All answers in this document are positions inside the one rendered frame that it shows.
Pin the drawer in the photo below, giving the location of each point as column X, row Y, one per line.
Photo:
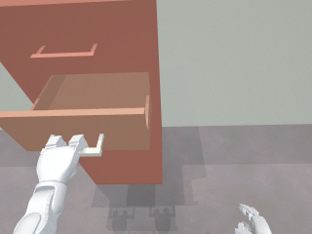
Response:
column 117, row 105

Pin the robot left forearm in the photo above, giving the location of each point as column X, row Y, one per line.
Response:
column 43, row 209

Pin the handle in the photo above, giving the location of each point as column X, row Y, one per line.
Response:
column 63, row 57
column 88, row 151

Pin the cabinet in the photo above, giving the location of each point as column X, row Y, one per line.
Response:
column 124, row 36

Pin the left robot hand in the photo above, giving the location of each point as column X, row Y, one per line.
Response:
column 58, row 162

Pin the right robot hand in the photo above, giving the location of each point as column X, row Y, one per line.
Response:
column 258, row 223

